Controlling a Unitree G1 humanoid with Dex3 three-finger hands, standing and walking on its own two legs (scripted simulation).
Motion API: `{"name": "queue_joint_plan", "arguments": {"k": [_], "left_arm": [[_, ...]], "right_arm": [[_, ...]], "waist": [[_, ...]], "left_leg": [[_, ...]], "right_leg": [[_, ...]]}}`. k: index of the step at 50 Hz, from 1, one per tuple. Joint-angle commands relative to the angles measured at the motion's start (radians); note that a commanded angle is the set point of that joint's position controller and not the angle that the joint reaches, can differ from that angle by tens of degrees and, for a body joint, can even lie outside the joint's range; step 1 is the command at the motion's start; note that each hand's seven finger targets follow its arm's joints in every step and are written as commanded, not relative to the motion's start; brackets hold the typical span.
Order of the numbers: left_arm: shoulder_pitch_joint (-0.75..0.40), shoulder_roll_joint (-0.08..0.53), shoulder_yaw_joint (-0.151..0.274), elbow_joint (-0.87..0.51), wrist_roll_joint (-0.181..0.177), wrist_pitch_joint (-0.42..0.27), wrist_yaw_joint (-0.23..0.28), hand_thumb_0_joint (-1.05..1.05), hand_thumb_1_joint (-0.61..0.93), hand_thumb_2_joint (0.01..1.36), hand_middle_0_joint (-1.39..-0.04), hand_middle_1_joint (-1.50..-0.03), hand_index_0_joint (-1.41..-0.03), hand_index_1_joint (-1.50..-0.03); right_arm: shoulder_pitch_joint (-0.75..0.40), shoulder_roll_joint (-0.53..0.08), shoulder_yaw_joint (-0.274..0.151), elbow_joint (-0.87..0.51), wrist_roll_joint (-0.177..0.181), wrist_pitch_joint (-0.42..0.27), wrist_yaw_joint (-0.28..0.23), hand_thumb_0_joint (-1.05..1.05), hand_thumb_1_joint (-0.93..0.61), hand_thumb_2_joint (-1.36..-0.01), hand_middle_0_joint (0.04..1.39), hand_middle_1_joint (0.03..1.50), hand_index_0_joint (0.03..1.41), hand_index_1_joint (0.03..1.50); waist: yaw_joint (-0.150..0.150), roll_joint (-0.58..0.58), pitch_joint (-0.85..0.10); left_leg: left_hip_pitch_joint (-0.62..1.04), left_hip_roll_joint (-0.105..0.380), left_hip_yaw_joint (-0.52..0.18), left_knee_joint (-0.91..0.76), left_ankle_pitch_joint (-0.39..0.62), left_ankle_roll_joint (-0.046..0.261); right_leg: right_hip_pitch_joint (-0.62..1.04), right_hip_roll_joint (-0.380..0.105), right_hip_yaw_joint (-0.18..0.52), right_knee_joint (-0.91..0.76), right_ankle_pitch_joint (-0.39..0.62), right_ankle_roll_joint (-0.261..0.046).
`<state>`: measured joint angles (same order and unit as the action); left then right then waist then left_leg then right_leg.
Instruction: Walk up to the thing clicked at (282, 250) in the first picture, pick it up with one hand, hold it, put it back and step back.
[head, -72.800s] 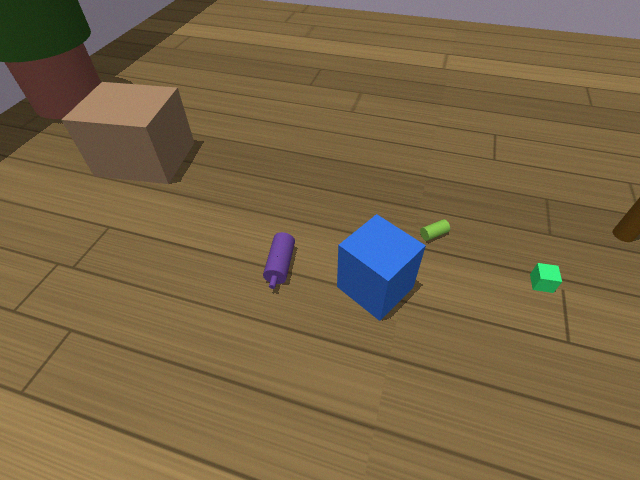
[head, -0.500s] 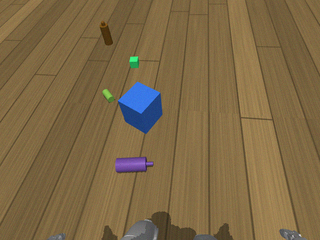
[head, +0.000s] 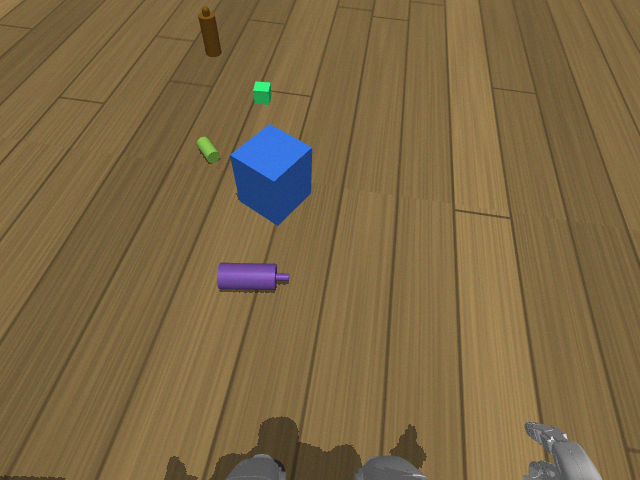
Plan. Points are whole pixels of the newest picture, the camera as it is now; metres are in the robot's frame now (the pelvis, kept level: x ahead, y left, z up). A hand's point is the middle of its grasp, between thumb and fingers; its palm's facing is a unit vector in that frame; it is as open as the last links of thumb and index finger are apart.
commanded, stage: step back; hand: left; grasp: from above
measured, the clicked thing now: (254, 276) +0.75 +0.22 -0.72
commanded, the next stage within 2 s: stand in 1.90 s
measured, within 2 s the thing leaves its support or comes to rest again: neither
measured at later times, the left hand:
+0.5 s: hand out of the picture -0.06 +0.26 -0.14, palm faces +0.06 -0.90 -0.43, open 7.4 cm
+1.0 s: hand out of the picture -0.30 +0.24 -0.14, palm faces +0.05 -0.91 -0.42, open 7.4 cm
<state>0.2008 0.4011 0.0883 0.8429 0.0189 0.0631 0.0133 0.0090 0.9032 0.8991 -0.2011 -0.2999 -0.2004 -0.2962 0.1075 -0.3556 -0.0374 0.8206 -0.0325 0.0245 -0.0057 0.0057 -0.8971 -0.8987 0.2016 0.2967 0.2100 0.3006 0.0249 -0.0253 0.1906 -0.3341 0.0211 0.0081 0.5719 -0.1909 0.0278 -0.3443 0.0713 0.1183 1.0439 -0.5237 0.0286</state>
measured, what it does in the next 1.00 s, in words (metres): walks backwards: right foot, then left foot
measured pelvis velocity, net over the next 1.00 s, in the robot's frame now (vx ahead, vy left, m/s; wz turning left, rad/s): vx -0.33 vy -0.04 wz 0.03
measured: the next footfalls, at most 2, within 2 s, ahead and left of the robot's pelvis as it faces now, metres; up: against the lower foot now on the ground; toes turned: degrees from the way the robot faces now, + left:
right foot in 0.10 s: -0.04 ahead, -0.14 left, +0.00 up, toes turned +1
left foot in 0.46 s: -0.16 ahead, +0.10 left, +0.00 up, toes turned +3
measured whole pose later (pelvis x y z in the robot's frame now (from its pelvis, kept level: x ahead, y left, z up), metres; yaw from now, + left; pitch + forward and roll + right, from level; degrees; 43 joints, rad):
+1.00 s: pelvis -0.33 -0.04 +0.00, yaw +2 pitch -3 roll +1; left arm 0.25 0.35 0.07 0.96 0.05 0.00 -0.01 0.01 0.90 0.90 -0.21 -0.30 -0.21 -0.30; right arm 0.21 -0.41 -0.05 0.94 -0.03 0.04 0.01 0.01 -0.90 -0.90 0.20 0.30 0.21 0.30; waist 0.04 0.04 0.08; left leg -0.37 -0.05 -0.11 0.86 -0.44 -0.02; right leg -0.24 -0.01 0.01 0.62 -0.33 -0.03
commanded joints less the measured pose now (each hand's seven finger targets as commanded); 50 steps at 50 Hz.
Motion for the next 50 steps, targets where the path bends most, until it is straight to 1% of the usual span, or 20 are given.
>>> {"name": "queue_joint_plan", "arguments": {"k": [1, 4, 5, 6, 7, 10, 17, 22, 23, 24, 25, 29, 32, 35, 38, 39, 40, 41, 44, 50], "left_arm": [[0.076, 0.15, 0.041, -0.055, -0.001, -0.039, 0.003, 0.0, 0.9, 0.9, -0.2, -0.3, -0.2, -0.3], [0.189, 0.16, 0.048, 0.004, 0.012, -0.048, 0.0, 0.0, 0.9, 0.9, -0.2, -0.3, -0.2, -0.3], [0.168, 0.223, 0.067, -0.008, 0.03, -0.054, -0.001, 0.0, 0.9, 0.9, -0.2, -0.3, -0.2, -0.3], [0.087, 0.34, 0.092, -0.047, 0.026, -0.049, -0.004, 0.0, 0.9, 0.9, -0.2, -0.3, -0.2, -0.3], [0.008, 0.37, 0.094, -0.088, 0.029, -0.055, 0.002, 0.0, 0.9, 0.9, -0.2, -0.3, -0.2, -0.3], [-0.155, 0.229, 0.061, -0.12, 0.025, -0.06, 0.017, 0.0, 0.9, 0.9, -0.2, -0.3, -0.2, -0.3], [0.028, 0.217, 0.054, -0.106, 0.025, -0.044, 0.032, 0.0, 0.9, 0.9, -0.2, -0.3, -0.2, -0.3], [-0.08, 0.237, 0.036, -0.134, -0.002, -0.025, 0.027, 0.0, 0.9, 0.9, -0.2, -0.3, -0.2, -0.3], [-0.061, 0.203, 0.023, -0.136, -0.003, -0.023, 0.024, 0.0, 0.9, 0.9, -0.2, -0.3, -0.2, -0.3], [-0.067, 0.162, 0.011, -0.146, -0.008, -0.027, 0.026, 0.0, 0.9, 0.9, -0.2, -0.3, -0.2, -0.3], [-0.148, 0.201, 0.039, -0.15, -0.001, -0.027, 0.039, 0.0, 0.9, 0.9, -0.2, -0.3, -0.2, -0.3], [-0.042, 0.186, 0.04, -0.073, -0.017, -0.017, 0.031, 0.0, 0.9, 0.9, -0.2, -0.3, -0.2, -0.3], [-0.017, 0.161, 0.031, -0.063, -0.004, -0.034, 0.019, 0.0, 0.9, 0.9, -0.2, -0.3, -0.2, -0.3], [-0.044, 0.16, 0.025, -0.055, 0.003, -0.054, 0.006, 0.0, 0.9, 0.9, -0.2, -0.3, -0.2, -0.3], [0.092, 0.141, 0.02, 0.033, 0.011, -0.078, 0.005, 0.0, 0.9, 0.9, -0.2, -0.3, -0.2, -0.3], [0.103, 0.185, 0.037, 0.047, 0.026, -0.088, 0.009, 0.0, 0.9, 0.9, -0.2, -0.3, -0.2, -0.3], [0.081, 0.28, 0.065, 0.028, 0.04, -0.097, 0.01, 0.0, 0.9, 0.9, -0.2, -0.3, -0.2, -0.3], [0.0, 0.372, 0.078, 0.001, 0.036, -0.092, 0.011, 0.0, 0.9, 0.9, -0.2, -0.3, -0.2, -0.3], [-0.12, 0.237, 0.045, -0.014, 0.023, -0.106, 0.015, 0.0, 0.9, 0.9, -0.2, -0.3, -0.2, -0.3], [-0.024, 0.261, 0.057, 0.021, 0.036, -0.101, -0.007, 0.0, 0.9, 0.9, -0.2, -0.3, -0.2, -0.3]], "right_arm": [[0.018, -0.284, -0.087, -0.075, 0.001, -0.002, -0.014, 0.0, -0.9, -0.9, 0.2, 0.3, 0.2, 0.3], [-0.013, -0.282, -0.082, -0.078, 0.017, 0.021, -0.009, 0.0, -0.9, -0.9, 0.2, 0.3, 0.2, 0.3], [0.003, -0.227, -0.069, -0.085, 0.026, 0.023, -0.006, 0.0, -0.9, -0.9, 0.2, 0.3, 0.2, 0.3], [-0.052, -0.195, -0.066, -0.102, 0.03, 0.02, -0.018, 0.0, -0.9, -0.9, 0.2, 0.3, 0.2, 0.3], [-0.056, -0.236, -0.082, -0.094, 0.023, 0.025, -0.028, 0.0, -0.9, -0.9, 0.2, 0.3, 0.2, 0.3], [0.073, -0.23, -0.074, -0.026, 0.039, 0.016, -0.024, 0.0, -0.9, -0.9, 0.2, 0.3, 0.2, 0.3], [0.027, -0.2, -0.056, -0.053, 0.017, 0.006, -0.025, 0.0, -0.9, -0.9, 0.2, 0.3, 0.2, 0.3], [0.212, -0.219, -0.076, 0.025, 0.012, 0.007, -0.013, 0.0, -0.9, -0.9, 0.2, 0.3, 0.2, 0.3], [0.191, -0.259, -0.089, 0.017, -0.001, 0.006, -0.011, 0.0, -0.9, -0.9, 0.2, 0.3, 0.2, 0.3], [0.13, -0.351, -0.102, -0.009, -0.009, 0.007, -0.004, 0.0, -0.9, -0.9, 0.2, 0.3, 0.2, 0.3], [0.103, -0.404, -0.111, -0.029, -0.004, 0.006, 0.002, 0.0, -0.9, -0.9, 0.2, 0.3, 0.2, 0.3], [-0.027, -0.285, -0.07, -0.045, -0.01, -0.004, -0.018, 0.0, -0.9, -0.9, 0.2, 0.3, 0.2, 0.3], [0.007, -0.247, -0.067, -0.046, -0.008, -0.002, -0.014, 0.0, -0.9, -0.9, 0.2, 0.3, 0.2, 0.3], [0.075, -0.278, -0.08, -0.025, -0.01, -0.002, -0.011, 0.0, -0.9, -0.9, 0.2, 0.3, 0.2, 0.3], [0.016, -0.283, -0.078, -0.027, 0.0, 0.016, -0.003, 0.0, -0.9, -0.9, 0.2, 0.3, 0.2, 0.3], [0.036, -0.233, -0.061, -0.024, 0.001, 0.016, 0.0, 0.0, -0.9, -0.9, 0.2, 0.3, 0.2, 0.3], [0.017, -0.173, -0.043, -0.049, 0.007, 0.009, 0.004, 0.0, -0.9, -0.9, 0.2, 0.3, 0.2, 0.3], [-0.044, -0.217, -0.062, -0.045, 0.005, 0.013, -0.013, 0.0, -0.9, -0.9, 0.2, 0.3, 0.2, 0.3], [0.032, -0.22, -0.063, 0.025, 0.026, 0.0, -0.002, 0.0, -0.9, -0.9, 0.2, 0.3, 0.2, 0.3], [0.032, -0.213, -0.06, 0.04, -0.001, -0.033, 0.02, 0.0, -0.9, -0.9, 0.2, 0.3, 0.2, 0.3]], "waist": [[-0.034, 0.236, -0.272], [0.019, 0.203, -0.285], [0.007, 0.017, -0.229], [0.046, -0.25, -0.168], [0.038, -0.243, -0.104], [-0.071, -0.075, -0.116], [0.06, -0.162, -0.196], [-0.043, -0.138, -0.28], [-0.039, -0.027, -0.268], [-0.032, 0.205, -0.241], [-0.087, 0.257, -0.23], [0.017, 0.138, -0.167], [-0.007, 0.185, -0.187], [-0.053, 0.198, -0.241], [0.012, 0.184, -0.264], [0.01, 0.093, -0.259], [0.021, -0.137, -0.21], [0.058, -0.187, -0.149], [-0.026, -0.026, -0.08], [0.038, -0.163, -0.083]], "left_leg": [[0.219, 0.234, -0.23, -0.105, 0.235, 0.197], [0.046, 0.178, -0.196, -0.044, 0.078, 0.104], [-0.15, 0.056, -0.169, 0.089, -0.12, 0.035], [-0.188, -0.127, -0.086, 0.353, -0.372, -0.028], [-0.15, -0.085, -0.196, 0.55, -0.41, -0.043], [-0.132, -0.152, -0.194, 0.662, -0.26, -0.038], [-0.164, -0.092, -0.082, 0.308, -0.361, -0.057], [0.134, -0.051, -0.012, -0.121, -0.082, 0.0], [0.185, 0.06, -0.183, -0.167, -0.016, 0.052], [0.2, 0.274, -0.445, -0.218, 0.112, 0.167], [0.025, 0.393, -0.555, -0.252, 0.221, 0.3], [0.008, 0.229, -0.242, -0.153, 0.348, 0.199], [0.157, 0.223, -0.232, -0.114, 0.35, 0.216], [0.235, 0.22, -0.248, -0.127, 0.099, 0.2], [0.115, 0.182, -0.179, -0.049, -0.053, 0.138], [-0.031, 0.134, -0.145, 0.056, -0.121, 0.089], [-0.279, -0.031, -0.095, 0.177, -0.28, -0.001], [-0.131, -0.027, -0.175, 0.333, -0.387, -0.033], [-0.102, -0.075, -0.183, 0.42, -0.22, -0.034], [-0.079, -0.041, -0.059, 0.108, -0.321, -0.048]], "right_leg": [[0.029, -0.051, -0.076, -0.323, 0.046, -0.013], [0.229, -0.055, -0.1, -0.626, 0.248, -0.059], [0.251, -0.183, 0.146, -0.674, 0.154, -0.102], [0.03, -0.427, 0.406, -0.781, 0.16, -0.264], [-0.134, -0.527, 0.503, -0.809, 0.21, -0.344], [-0.055, -0.311, 0.103, -0.639, 0.532, -0.222], [0.296, -0.336, 0.107, -0.532, 0.763, -0.24], [0.151, -0.303, 0.075, -0.454, 0.583, -0.154], [0.024, -0.23, 0.037, -0.363, 0.43, -0.099], [-0.15, -0.061, -0.112, -0.194, 0.138, -0.044], [-0.088, -0.017, -0.054, 0.034, -0.153, -0.03], [-0.106, 0.019, 0.044, 0.253, -0.002, -0.049], [-0.096, -0.024, -0.014, 0.026, -0.019, -0.013], [-0.037, -0.05, -0.077, -0.282, -0.005, -0.02], [0.196, -0.028, -0.138, -0.688, 0.187, -0.065], [0.301, -0.09, 0.011, -0.705, 0.185, -0.086], [0.312, -0.3, 0.373, -0.763, -0.005, -0.161], [-0.036, -0.49, 0.521, -0.816, -0.113, -0.308], [-0.021, -0.305, 0.198, -0.708, 0.127, -0.213], [0.089, -0.313, 0.205, -0.758, -0.214, -0.205]]}}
